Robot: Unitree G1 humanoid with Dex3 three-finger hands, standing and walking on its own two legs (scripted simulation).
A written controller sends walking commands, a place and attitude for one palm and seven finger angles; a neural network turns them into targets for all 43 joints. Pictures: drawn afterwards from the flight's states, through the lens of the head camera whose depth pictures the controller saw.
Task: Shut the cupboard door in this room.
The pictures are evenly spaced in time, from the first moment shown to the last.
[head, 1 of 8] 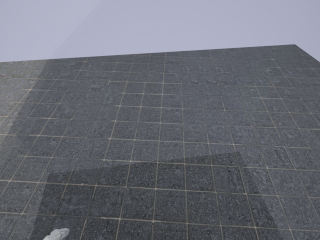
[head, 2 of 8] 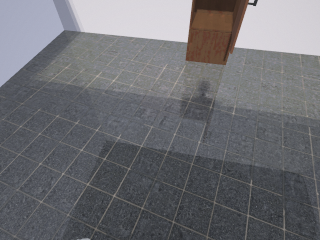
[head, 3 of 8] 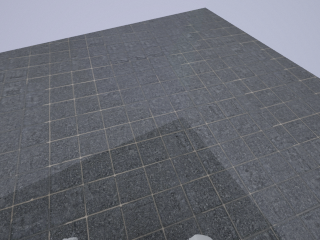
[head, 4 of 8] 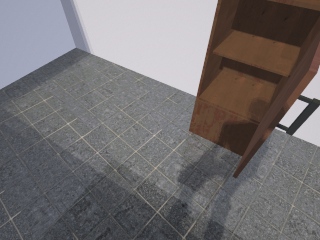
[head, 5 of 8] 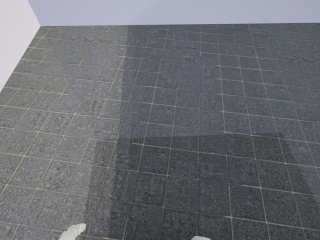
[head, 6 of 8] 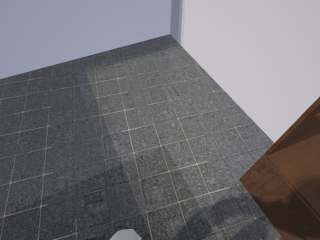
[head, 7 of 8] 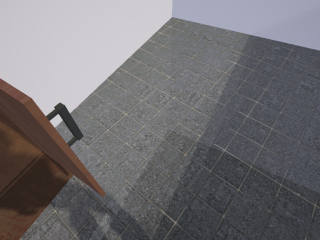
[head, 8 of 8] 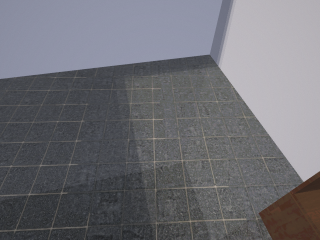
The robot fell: no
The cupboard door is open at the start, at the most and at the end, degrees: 85 85 85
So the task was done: no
